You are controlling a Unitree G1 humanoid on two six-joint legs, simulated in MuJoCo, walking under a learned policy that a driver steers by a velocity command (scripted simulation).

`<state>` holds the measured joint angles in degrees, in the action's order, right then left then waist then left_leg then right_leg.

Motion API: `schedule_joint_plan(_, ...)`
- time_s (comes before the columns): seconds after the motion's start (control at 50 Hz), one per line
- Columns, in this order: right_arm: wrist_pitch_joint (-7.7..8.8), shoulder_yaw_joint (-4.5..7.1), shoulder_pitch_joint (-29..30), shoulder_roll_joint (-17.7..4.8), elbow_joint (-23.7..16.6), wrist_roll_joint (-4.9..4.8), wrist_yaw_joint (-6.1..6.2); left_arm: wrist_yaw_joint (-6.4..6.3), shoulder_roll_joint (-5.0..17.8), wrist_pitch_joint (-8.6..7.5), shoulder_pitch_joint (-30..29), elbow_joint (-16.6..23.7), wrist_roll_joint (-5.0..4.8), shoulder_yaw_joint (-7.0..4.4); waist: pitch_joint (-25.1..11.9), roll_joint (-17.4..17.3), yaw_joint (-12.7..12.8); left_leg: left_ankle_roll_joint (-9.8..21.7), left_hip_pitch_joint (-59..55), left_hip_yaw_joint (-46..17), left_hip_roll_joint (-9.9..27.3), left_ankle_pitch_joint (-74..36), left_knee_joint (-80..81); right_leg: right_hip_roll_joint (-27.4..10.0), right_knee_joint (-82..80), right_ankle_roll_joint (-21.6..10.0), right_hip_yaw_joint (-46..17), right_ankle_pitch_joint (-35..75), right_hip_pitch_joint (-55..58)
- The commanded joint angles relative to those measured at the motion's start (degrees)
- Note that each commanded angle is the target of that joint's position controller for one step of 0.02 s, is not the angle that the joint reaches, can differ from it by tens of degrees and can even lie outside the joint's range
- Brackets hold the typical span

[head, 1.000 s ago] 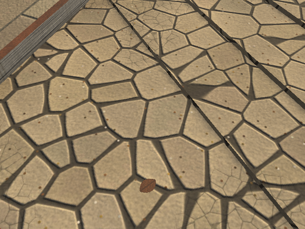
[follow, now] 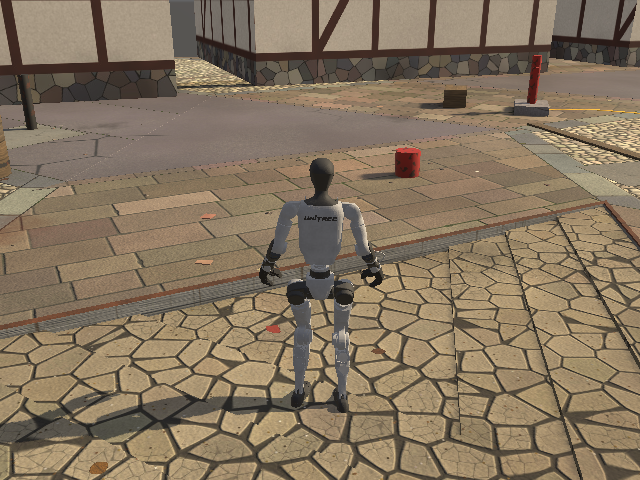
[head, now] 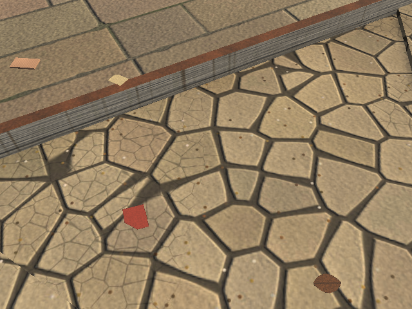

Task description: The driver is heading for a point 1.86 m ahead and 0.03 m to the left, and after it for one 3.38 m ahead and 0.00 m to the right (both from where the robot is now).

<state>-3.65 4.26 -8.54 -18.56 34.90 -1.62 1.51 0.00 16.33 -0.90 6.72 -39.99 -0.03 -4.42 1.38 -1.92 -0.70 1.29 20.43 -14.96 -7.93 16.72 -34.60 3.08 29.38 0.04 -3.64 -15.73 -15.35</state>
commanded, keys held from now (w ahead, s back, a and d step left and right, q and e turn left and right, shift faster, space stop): q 0.10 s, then w+q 0.18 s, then w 0.72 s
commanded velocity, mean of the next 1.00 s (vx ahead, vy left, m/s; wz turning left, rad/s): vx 0.33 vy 0.00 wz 0.30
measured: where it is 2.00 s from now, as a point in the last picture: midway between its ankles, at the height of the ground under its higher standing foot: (148, 215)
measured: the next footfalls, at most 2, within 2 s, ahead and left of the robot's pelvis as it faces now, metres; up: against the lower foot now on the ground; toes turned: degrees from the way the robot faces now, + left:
left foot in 0.44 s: +0.04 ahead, +0.17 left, +0.00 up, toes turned +15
right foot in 0.96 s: +0.46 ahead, +0.06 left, -0.03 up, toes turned +15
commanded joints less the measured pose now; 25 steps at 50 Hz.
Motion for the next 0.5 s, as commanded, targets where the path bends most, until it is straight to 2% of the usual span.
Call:
schedule_joint_plan(0.02, 1.54, 3.01, -2.0, -9.5, -4.5, 0.57, 0.56, -0.15, 12.1, -0.51, 2.0, 3.7, 2.47, -3.17, -5.6, 16.3, 0.0, -2.1, 13.5, 3.1, 0.0, 21.6, -22.4, -26.5, -11.7, -16.9, -25.9, 30.6, 9.9)
schedule_joint_plan(0.04, 1.52, 4.29, -2.8, -12.6, -3.4, 0.65, 0.61, -0.33, 9.5, -0.67, -0.4, 4.7, 2.14, -2.25, -4.7, 10.9, -1.1, -3.5, 13.6, 3.5, 3.1, 17.8, -30.7, -25.8, -11.1, -16.9, -21.4, 29.8, 8.1)
schedule_joint_plan(0.06, 0.93, 4.54, -3.4, -12.1, -2.2, 0.51, 0.72, -0.72, 7.5, -0.52, -2.8, 5.1, 1.51, -1.68, -3.8, 8.5, -1.8, -4.6, 13.6, 4.5, 3.9, 14.1, -33.5, -21.7, -10.5, -14.2, -15.7, 26.5, 7.3)
schedule_joint_plan(0.08, 0.18, 4.3, -4.0, -10.5, -1.5, 0.56, 0.88, -1.06, 6.4, -0.36, -3.8, 5.4, 0.67, -1.26, -3.0, 8.1, -1.6, -5.7, 14.8, 5.1, 4.2, 10.9, -36.1, -18.9, -10.1, -12.5, -11.7, 24.2, 7.8)
schedule_joint_plan(0.1, -0.29, 3.84, -4.2, -8.7, -1.3, 0.5, 0.7, -1.41, 6.0, -0.2, -3.7, 5.4, 0.27, -0.94, -2.5, 8.3, -1.2, -6.5, 15.5, 5.9, 4.6, 8.8, -37.8, -17.9, -10.1, -12.1, -9.0, 24.8, 8.1)
schedule_joint_plan(0.14, -0.25, 2.88, -1.7, -6.3, -2.7, -0.23, 0.08, -2.04, 6.7, 0.36, 0.2, 4.4, 0.43, -1.1, -2.5, 10.1, 1.2, -7.0, 17.5, 10.1, 6.5, 4.1, -32.9, -15.8, -13.8, -11.4, -5.8, 9.3, 10.4)
schedule_joint_plan(0.18, 0.37, 2.27, 2.2, -5.7, -4.5, -0.3, -0.41, -2.4, 8.0, 0.43, 4.3, 3.5, 0.31, -1.54, -2.1, 11.7, 4.5, -7.1, 20.3, 11.5, 8.1, 3.6, -27.1, -17.2, -16.7, -11.8, -7.6, -2.4, 14.5)
schedule_joint_plan(0.26, 1.82, 1.3, 4.0, -4.3, -5.8, 0.48, -1.55, -1.65, 10.9, -0.59, 6.2, 2.6, -0.29, -2.52, -2.0, 10.8, 5.6, -5.5, 17.7, 13.4, 11.0, 4.5, -17.2, -20.2, -19.3, -11.8, -6.4, -7.0, 16.0)
schedule_joint_plan(0.32, 2.54, 0.54, 3.2, -2.9, -5.4, 0.56, -2.33, -0.34, 11.9, -1.43, 6.0, 1.9, -1.05, -2.78, -0.2, 10.4, 4.8, -3.0, 9.2, 16.0, 11.1, 5.3, -8.8, -19.6, -20.3, -11.4, -2.4, -6.7, 9.9)
schedule_joint_plan(0.36, 3.1, 0.44, 1.5, -3.0, -4.5, 0.42, -2.66, 0.69, 12.2, -1.92, 6.4, 0.9, -1.62, -2.73, 0.3, 10.3, 3.9, -1.3, 2.9, 17.5, 10.0, 4.7, -2.9, -19.3, -19.6, -11.4, -0.8, -5.6, 6.9)
schedule_joint_plan(0.4, 3.59, 0.51, -3.5, -2.8, -2.1, 0.47, -2.84, 1.43, 11.9, -1.94, 5.2, 0.1, -2.63, -2.37, -0.3, 8.5, 0.3, 0.7, -8.1, 19.8, 8.0, -2.1, 7.0, -18.3, -15.5, -10.2, 1.9, -5.4, 2.1)
schedule_joint_plan(0.42, 3.62, 1.14, -8.2, -3.9, -0.1, 0.38, -2.62, 1.58, 10.2, -2.1, 5.6, -0.4, -2.5, -1.66, -1.9, 6.6, -1.9, 1.6, -17.0, 20.3, 6.5, -2.5, 8.8, -16.8, -10.7, -8.7, 3.9, -3.8, -2.5)
schedule_joint_plan(0.44, 3.68, 2.37, -15.4, -6.6, 1.7, 0.13, -2.2, 1.8, 6.7, -2.51, 5.0, -0.4, -1.38, -0.23, -5.6, 2.4, -5.5, 3.1, -28.0, 14.5, 9.6, -2.0, 9.6, -13.3, 0.7, -5.6, 8.3, -1.2, -8.4)
schedule_joint_plan(0.46, 4.04, 3.33, -20.9, -13.3, 1.6, 1.0, -1.4, 2.06, 1.7, -3.22, 2.3, 3.3, 1.07, 1.58, -8.7, -14.0, -6.2, 9.2, -37.4, -9.9, 25.2, -0.2, 15.4, -6.7, 24.0, -0.1, 12.3, -15.2, -23.7)
schedule_joint_plan(0.48, 5.24, 3.54, -19.3, -14.5, 0.7, 0.71, -1.96, 1.75, 6.6, -4.08, 1.1, 4.7, -0.85, 0.19, -7.3, -11.1, -6.3, 17.7, -32.4, -23.3, 30.7, 11.0, 21.4, -4.4, 33.7, 0.2, 4.6, -18.0, -32.7)
schedule_joint_plan(0.5, 6.3, 2.31, -16.2, -10.4, 0.3, 0.52, -2.33, 1.83, 10.1, -4.49, 0.5, 4.7, -2.39, -0.75, -2.0, -8.1, -5.4, 17.0, -29.3, -18.7, 28.7, 15.8, 23.0, -7.6, 35.7, -0.7, 2.1, -13.2, -35.4)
